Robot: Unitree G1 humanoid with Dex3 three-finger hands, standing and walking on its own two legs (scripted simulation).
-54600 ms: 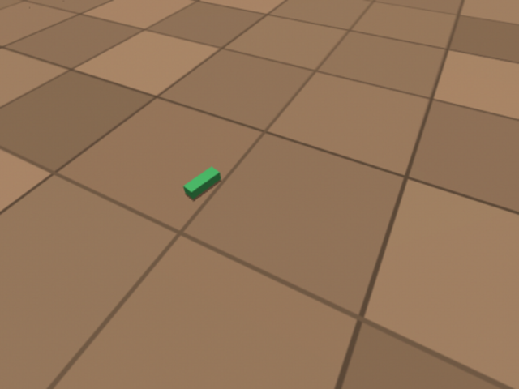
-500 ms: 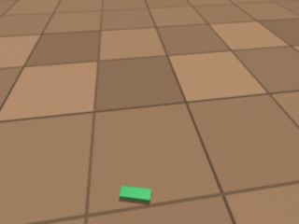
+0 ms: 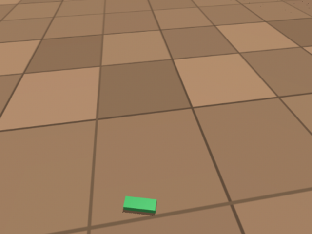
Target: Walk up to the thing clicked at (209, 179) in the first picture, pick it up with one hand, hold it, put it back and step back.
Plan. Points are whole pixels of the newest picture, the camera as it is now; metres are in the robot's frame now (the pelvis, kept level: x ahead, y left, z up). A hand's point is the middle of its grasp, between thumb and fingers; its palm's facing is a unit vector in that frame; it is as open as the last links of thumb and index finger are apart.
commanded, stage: stand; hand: left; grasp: from above
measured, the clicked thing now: (140, 204) +0.45 +0.14 -0.75
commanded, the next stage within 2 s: step back in 1.34 s
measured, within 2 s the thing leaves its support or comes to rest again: neither
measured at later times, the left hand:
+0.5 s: hand out of the picture +0.08 +0.23 -0.16, palm faces +0.02 -0.94 -0.33, open 7.4 cm
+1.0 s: hand out of the picture +0.09 +0.23 -0.16, palm faces +0.01 -0.94 -0.34, open 7.4 cm
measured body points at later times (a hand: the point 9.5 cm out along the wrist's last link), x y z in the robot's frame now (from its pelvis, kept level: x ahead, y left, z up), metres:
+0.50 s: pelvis +0.01 -0.01 +0.00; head +0.01 -0.02 +0.45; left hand +0.08 +0.28 -0.13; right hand +0.08 -0.30 -0.14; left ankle +0.03 +0.11 -0.75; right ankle +0.00 -0.13 -0.75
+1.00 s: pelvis +0.02 -0.02 +0.00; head +0.02 -0.02 +0.45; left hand +0.09 +0.28 -0.13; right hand +0.09 -0.31 -0.14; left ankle +0.03 +0.11 -0.75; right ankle +0.00 -0.13 -0.75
